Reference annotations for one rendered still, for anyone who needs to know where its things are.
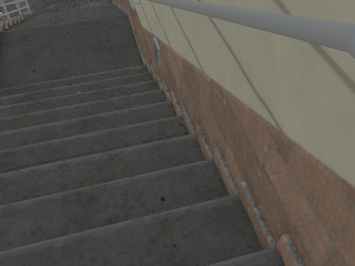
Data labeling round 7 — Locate stairs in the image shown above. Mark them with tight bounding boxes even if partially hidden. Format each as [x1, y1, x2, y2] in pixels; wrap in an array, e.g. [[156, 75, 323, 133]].
[[6, 3, 125, 31], [0, 65, 263, 266]]

